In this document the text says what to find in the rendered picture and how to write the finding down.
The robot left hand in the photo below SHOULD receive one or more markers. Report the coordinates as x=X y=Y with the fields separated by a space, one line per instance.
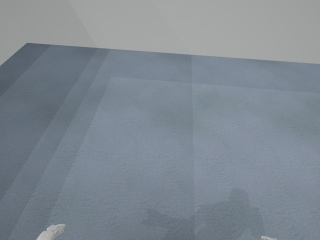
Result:
x=52 y=232

